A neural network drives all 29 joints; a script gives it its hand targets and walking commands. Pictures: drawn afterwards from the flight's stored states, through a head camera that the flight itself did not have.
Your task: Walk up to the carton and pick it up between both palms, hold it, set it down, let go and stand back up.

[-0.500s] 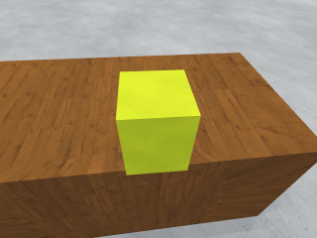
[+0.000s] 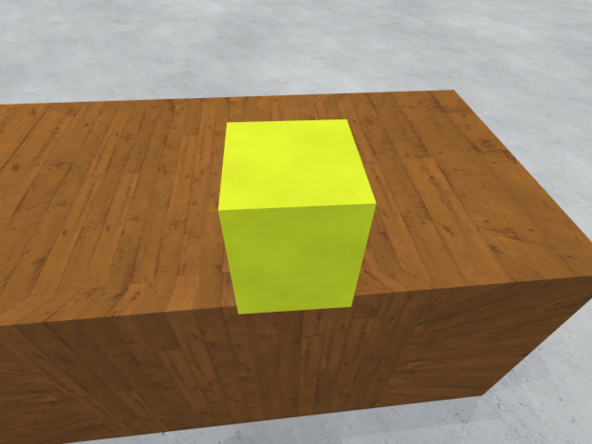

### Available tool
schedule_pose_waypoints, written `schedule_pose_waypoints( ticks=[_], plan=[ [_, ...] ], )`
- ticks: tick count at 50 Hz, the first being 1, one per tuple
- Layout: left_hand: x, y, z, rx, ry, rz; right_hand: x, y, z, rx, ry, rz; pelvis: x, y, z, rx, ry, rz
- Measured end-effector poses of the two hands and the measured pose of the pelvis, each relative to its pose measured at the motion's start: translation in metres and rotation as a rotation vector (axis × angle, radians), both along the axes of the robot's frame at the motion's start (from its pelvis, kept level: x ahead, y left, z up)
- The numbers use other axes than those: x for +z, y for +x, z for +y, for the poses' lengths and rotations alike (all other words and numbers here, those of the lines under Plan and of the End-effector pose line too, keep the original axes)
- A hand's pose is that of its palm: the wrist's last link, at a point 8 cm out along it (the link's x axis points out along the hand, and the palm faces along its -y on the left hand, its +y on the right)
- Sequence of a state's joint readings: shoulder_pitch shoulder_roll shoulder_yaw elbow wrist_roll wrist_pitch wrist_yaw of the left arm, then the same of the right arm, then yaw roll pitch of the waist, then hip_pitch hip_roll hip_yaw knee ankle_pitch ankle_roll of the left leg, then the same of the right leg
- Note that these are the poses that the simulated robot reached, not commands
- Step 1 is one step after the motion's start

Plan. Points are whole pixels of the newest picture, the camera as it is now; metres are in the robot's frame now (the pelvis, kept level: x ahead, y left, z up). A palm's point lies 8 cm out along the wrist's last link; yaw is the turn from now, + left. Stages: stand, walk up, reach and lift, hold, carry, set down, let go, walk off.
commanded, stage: stand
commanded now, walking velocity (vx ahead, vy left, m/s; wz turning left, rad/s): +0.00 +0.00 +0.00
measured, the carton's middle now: (291, 218) +0.47 +0.01 +0.04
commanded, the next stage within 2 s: none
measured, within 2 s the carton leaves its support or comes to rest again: neither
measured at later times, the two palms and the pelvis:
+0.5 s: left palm out of the picture +0.02 +0.23 -0.13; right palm out of the picture +0.02 -0.25 -0.13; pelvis +0.03 -0.01 +0.00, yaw +0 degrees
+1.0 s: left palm out of the picture +0.08 +0.22 -0.13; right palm out of the picture +0.07 -0.24 -0.13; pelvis +0.07 -0.01 +0.01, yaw +0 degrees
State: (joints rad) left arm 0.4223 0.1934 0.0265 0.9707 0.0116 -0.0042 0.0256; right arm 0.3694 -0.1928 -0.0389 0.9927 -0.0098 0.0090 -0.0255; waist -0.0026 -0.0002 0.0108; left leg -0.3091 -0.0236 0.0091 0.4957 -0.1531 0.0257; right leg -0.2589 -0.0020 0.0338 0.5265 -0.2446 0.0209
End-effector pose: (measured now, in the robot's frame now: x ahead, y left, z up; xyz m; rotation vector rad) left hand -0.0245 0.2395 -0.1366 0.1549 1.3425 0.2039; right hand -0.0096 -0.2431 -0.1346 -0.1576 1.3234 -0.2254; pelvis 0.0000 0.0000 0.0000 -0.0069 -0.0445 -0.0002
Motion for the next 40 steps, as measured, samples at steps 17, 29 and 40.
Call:
schedule_pose_waypoints(
  ticks=[17, 29, 40],
  plan=[
    [0.001, 0.023, -0.007, 0.006, 0.0, -0.01, 0.0, 0.017, -0.002, -0.007, 0.007, 0.0, 0.001, 0.015, -0.006, 0.002, 0.005, 0.016],
    [0.003, 0.052, -0.016, -0.006, -0.004, -0.021, 0.0, 0.043, -0.002, 0.005, 0.019, -0.003, 0.004, 0.035, -0.011, 0.001, 0.007, 0.015],
    [0.004, 0.085, -0.022, -0.025, -0.01, -0.047, 0.001, 0.068, -0.001, 0.02, 0.023, -0.011, 0.006, 0.053, -0.014, 0.0, 0.008, 0.01]
  ],
)
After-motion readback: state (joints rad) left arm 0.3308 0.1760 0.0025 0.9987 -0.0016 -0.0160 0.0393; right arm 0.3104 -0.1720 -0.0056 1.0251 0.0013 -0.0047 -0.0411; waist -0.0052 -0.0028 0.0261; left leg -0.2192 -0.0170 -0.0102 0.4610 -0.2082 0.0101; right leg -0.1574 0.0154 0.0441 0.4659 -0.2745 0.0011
